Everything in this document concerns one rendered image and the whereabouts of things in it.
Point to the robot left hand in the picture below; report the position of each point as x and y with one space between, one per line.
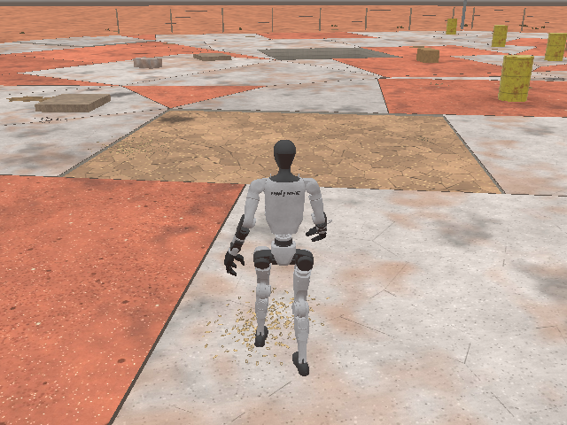
228 262

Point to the left robot shin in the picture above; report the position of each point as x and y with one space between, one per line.
261 309

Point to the right robot upper arm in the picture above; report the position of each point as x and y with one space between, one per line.
315 198

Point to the robot left forearm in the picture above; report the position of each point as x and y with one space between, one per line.
239 238

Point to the robot right foot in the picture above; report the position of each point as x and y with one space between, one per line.
302 368

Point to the left robot upper arm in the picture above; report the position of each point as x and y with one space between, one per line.
252 200

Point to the robot right hand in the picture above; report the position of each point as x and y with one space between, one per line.
313 231

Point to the robot right forearm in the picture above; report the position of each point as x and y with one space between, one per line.
322 228

